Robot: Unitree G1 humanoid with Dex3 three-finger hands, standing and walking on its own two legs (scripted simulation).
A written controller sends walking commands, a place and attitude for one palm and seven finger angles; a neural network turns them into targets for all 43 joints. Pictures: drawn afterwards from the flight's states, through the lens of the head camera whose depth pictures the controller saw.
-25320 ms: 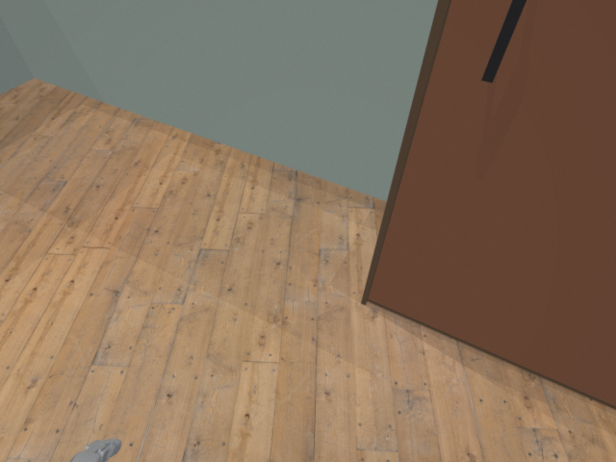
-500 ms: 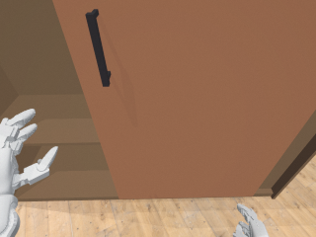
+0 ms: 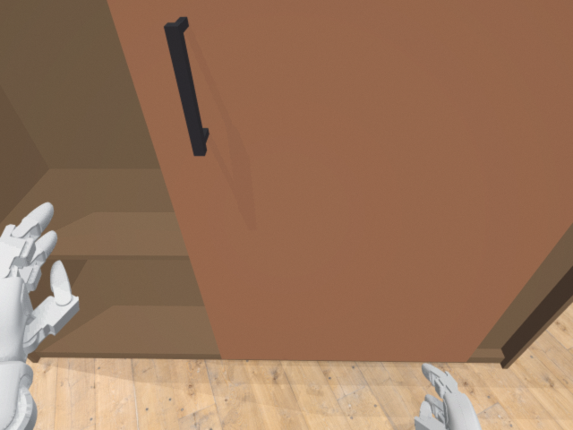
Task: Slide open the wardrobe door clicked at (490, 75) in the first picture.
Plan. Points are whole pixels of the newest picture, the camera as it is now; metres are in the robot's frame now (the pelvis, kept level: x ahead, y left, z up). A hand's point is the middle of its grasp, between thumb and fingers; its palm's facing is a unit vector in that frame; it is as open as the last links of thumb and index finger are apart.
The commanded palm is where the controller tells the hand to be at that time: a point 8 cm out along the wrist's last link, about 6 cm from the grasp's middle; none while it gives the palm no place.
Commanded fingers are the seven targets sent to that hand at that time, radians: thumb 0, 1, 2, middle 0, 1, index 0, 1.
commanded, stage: step back with the hand held close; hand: left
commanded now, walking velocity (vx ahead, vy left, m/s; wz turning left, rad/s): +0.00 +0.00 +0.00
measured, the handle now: (191, 91) +0.50 +0.21 +0.26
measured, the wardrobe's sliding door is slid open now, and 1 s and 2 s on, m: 0.69 0.69 0.69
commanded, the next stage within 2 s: stop stepping back and stand still in 1.48 s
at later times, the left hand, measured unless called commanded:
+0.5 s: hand (57, 315) +0.17 +0.27 +0.16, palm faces +0.37 -0.80 -0.47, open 7.4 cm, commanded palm +0.11 +0.31 +0.17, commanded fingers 0.00 0.90 0.90 -0.20 -0.30 -0.20 -0.30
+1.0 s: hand out of the picture +0.09 +0.30 +0.16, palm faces +0.49 -0.75 -0.44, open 7.4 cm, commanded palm +0.03 +0.33 +0.17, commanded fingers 0.00 0.90 0.90 -0.20 -0.30 -0.20 -0.30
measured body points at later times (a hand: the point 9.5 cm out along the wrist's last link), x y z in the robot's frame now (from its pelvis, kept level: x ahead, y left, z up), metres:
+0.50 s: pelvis -0.03 +0.01 -0.01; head -0.03 +0.02 +0.44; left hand +0.15 +0.31 +0.18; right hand +0.14 -0.24 -0.08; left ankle +0.01 +0.09 -0.74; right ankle -0.02 -0.10 -0.74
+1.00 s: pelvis -0.10 +0.03 -0.02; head -0.09 +0.05 +0.43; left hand +0.06 +0.34 +0.18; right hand +0.09 -0.20 -0.09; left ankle +0.01 +0.09 -0.74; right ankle -0.03 -0.10 -0.74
